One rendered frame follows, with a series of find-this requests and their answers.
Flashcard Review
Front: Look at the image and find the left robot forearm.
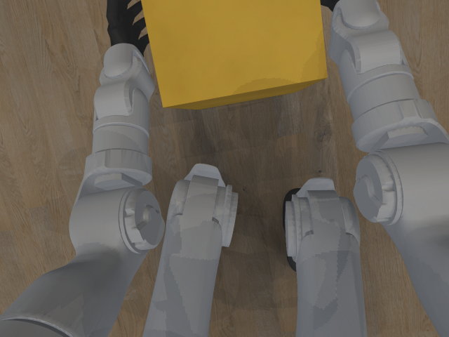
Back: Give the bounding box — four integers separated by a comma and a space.
69, 43, 155, 238

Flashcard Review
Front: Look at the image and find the robot left upper arm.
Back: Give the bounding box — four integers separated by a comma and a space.
0, 186, 165, 337

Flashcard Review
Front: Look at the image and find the right robot foot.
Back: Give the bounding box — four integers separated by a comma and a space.
283, 188, 301, 271

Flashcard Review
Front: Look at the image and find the robot right upper arm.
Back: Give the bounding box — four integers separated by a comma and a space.
353, 143, 449, 337

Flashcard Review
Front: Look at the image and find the carton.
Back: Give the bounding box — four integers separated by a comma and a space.
141, 0, 328, 110

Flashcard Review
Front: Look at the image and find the robot right shin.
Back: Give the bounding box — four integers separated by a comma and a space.
292, 178, 361, 261

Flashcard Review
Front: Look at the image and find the right robot forearm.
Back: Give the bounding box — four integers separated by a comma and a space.
328, 0, 449, 152

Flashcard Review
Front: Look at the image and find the robot left hand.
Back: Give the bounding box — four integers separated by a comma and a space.
106, 0, 149, 57

